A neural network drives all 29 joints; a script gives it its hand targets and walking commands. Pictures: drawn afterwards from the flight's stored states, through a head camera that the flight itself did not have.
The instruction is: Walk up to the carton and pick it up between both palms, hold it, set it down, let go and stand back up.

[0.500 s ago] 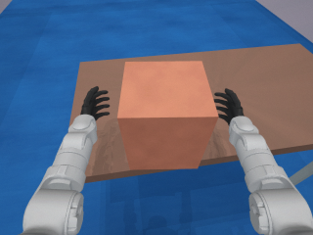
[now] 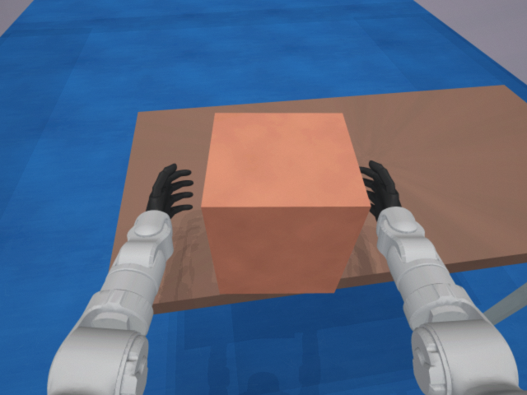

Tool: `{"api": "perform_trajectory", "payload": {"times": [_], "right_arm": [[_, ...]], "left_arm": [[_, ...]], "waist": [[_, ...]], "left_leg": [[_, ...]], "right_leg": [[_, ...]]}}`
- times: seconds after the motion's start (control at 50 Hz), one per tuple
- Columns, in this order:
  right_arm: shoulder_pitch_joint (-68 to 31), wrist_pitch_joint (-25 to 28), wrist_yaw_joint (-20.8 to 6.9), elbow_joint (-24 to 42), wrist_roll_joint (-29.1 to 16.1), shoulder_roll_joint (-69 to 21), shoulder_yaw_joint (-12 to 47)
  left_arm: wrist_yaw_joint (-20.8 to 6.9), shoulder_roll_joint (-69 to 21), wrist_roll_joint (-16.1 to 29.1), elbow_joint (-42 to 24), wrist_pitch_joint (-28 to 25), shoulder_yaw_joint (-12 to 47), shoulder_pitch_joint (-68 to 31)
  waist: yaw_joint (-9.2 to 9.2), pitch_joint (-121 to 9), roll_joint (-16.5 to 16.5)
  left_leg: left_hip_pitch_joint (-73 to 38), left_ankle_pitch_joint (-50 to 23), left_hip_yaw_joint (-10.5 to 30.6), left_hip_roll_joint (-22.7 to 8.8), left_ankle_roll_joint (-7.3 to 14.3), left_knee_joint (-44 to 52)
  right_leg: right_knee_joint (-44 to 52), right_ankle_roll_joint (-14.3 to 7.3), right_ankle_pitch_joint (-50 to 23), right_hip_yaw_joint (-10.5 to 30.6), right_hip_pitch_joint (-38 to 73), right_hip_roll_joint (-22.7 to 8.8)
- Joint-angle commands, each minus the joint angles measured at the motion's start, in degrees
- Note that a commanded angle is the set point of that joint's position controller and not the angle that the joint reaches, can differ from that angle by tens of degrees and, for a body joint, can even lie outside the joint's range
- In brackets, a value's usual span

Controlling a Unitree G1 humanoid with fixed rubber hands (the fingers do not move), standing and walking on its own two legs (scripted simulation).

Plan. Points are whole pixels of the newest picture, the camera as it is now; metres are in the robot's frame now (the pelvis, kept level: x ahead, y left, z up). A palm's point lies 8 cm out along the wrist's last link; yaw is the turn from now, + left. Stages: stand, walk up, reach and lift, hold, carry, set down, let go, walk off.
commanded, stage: reach and lift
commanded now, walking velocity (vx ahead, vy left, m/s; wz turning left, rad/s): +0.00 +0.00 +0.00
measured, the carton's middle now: (278, 208) +0.43 -0.02 +0.05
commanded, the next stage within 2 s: none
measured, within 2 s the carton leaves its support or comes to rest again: leaves its support in 1.42 s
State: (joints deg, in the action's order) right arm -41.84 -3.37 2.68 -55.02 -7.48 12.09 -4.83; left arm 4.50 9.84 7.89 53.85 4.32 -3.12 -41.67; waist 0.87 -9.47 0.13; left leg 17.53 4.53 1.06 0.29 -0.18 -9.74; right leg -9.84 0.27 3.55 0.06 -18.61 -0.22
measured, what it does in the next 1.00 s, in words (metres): stands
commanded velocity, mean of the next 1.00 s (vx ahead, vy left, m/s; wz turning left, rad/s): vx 0.00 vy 0.00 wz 0.00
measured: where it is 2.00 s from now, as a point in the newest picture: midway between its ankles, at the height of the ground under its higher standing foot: outside the picture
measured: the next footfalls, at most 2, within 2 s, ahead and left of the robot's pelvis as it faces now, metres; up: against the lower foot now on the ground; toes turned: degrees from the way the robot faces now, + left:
none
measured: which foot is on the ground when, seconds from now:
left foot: down 0.00-1.00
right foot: down 0.00-1.00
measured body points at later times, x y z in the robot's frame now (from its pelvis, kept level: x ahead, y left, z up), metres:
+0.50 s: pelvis -0.01 +0.00 +0.00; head +0.03 +0.00 +0.44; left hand +0.43 +0.14 +0.07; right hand +0.42 -0.18 +0.07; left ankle -0.01 +0.12 -0.75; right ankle +0.00 -0.12 -0.75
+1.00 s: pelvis -0.01 +0.00 +0.00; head +0.02 +0.00 +0.45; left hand +0.42 +0.13 +0.08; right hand +0.41 -0.17 +0.08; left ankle -0.02 +0.12 -0.75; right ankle +0.00 -0.12 -0.75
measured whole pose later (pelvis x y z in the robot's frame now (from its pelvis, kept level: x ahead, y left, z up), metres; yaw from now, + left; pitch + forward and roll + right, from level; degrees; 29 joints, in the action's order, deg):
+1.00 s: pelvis -0.01 +0.00 +0.00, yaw +0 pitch +12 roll +0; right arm -41.4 -0.8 5.2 -52.8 11.5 -0.8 -20.8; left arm 4.6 -1.6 -12.4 53.1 0.4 -21.6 -42.0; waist 1.4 -10.6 -0.1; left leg 13.6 -0.7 1.2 0.0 -0.3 -0.7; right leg -1.5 -0.1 -1.4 0.2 -15.1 0.1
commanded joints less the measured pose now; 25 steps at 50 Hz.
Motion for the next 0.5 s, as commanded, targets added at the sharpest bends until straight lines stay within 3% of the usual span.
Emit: {"api": "perform_trajectory", "payload": {"times": [0.0, 0.08, 0.12, 0.14, 0.16, 0.2, 0.26, 0.28, 0.3, 0.34, 0.36, 0.44, 0.48], "right_arm": [[-23.32, 2.67, 0.08, 8.58, 0.33, 5.80, -1.50], [-25.22, 5.16, 0.42, 10.68, 0.67, 5.71, -1.23], [-25.97, 6.02, 0.77, 10.92, 2.06, 6.02, -2.20], [-25.40, 6.13, 1.07, 10.10, 2.83, 6.39, -2.35], [-26.22, 6.39, 1.42, 10.14, 3.54, 6.83, -3.36], [-26.98, 6.50, 1.55, 10.80, 3.60, 5.39, -2.51], [-27.57, 5.74, 1.79, 6.96, 3.10, 4.08, -2.37], [-28.30, 5.51, 1.69, 6.39, 2.76, 2.39, -1.47], [-28.68, 5.33, 1.57, 7.47, 3.17, 2.94, -1.71], [-29.44, 5.41, 1.80, 7.00, 3.99, 2.53, -2.55], [-29.33, 5.43, 1.86, 7.77, 3.97, 2.65, -1.47], [-31.07, 4.38, 2.09, 5.64, 6.27, 1.52, -4.42], [-30.60, 4.86, 2.27, 6.09, 7.91, 0.54, -5.96]], "left_arm": [[0.39, 5.81, -1.58, -10.88, -3.32, -1.51, -24.32], [1.09, 4.91, -2.58, -11.60, -5.39, -2.76, -25.10], [1.39, 4.49, -3.68, -10.45, -5.95, -3.33, -24.52], [1.63, 4.63, -3.34, -10.39, -6.11, -2.84, -24.81], [1.60, 3.99, -4.00, -9.45, -6.17, -3.41, -25.39], [1.70, 3.59, -3.78, -10.32, -6.47, -3.55, -26.43], [2.01, 1.83, -3.55, -8.66, -6.04, -2.09, -27.30], [2.06, 1.58, -3.60, -8.00, -5.79, -2.41, -27.16], [2.15, 1.68, -3.29, -6.38, -5.49, -1.89, -26.51], [2.22, 0.93, -3.91, -5.41, -5.41, -3.03, -26.94], [2.35, 1.33, -4.04, -5.94, -5.45, -3.70, -26.83], [3.01, 0.62, -8.69, -5.39, -4.54, -6.00, -29.48], [3.20, 0.44, -9.81, -6.52, -4.85, -7.74, -29.62]], "waist": [[0.48, -27.76, -1.19], [-0.89, -31.52, -1.74], [-0.73, -32.69, 0.02], [0.35, -33.09, 0.62], [0.40, -34.57, -0.89], [0.51, -33.43, 1.38], [0.05, -30.44, -1.40], [-0.73, -29.39, 0.79], [-0.37, -29.32, 2.07], [0.38, -28.94, 1.20], [-0.50, -30.74, 2.68], [-0.56, -30.12, -1.92], [-0.86, -32.23, -0.24]], "left_leg": [[-12.68, -20.69, -0.62, 2.28, -1.84, -3.38], [-12.65, -21.36, -0.66, 2.25, -1.90, -3.83], [-12.48, -22.10, -0.76, 1.96, -2.12, -4.01], [-12.52, -20.71, -0.66, 1.63, -2.21, -3.55], [-12.27, -18.84, -1.16, 2.06, -2.22, -3.28], [-11.91, -19.09, -0.97, 2.15, -1.70, -3.75], [-10.19, -15.91, -1.15, 2.14, -1.48, -4.05], [-9.11, -13.00, -0.89, 2.06, -1.55, -3.19], [-9.18, -11.27, -0.67, 1.64, -1.46, -2.65], [-7.53, -10.53, -0.86, 1.88, -1.21, -2.70], [-7.09, -10.94, -1.49, 2.17, -1.10, -3.16], [-5.90, -9.84, -1.82, 2.12, -0.94, -3.34], [-7.67, -11.74, -1.61, 2.29, -0.63, -3.26]], "right_leg": [[-3.71, 1.95, -23.10, -0.63, 14.63, 2.25], [-4.00, 1.78, -22.86, -0.34, 14.39, 2.67], [-4.03, 1.39, -23.61, -0.20, 13.52, 2.52], [-3.58, 1.79, -22.34, -0.45, 14.17, 2.35], [-3.49, 1.77, -21.81, -0.40, 13.61, 2.34], [-3.79, 2.01, -21.47, -0.91, 12.89, 2.70], [-4.01, 1.26, -17.25, -0.40, 11.33, 2.33], [-3.58, 1.45, -14.34, -0.92, 11.29, 2.28], [-3.69, 1.62, -13.43, -0.86, 10.07, 2.05], [-3.99, 1.45, -13.68, -1.17, 9.60, 2.26], [-4.50, 1.76, -14.07, -1.85, 10.33, 2.61], [-3.99, 1.19, -12.48, -1.11, 9.12, 2.54], [-4.61, 1.42, -15.54, -1.23, 10.23, 2.68]]}}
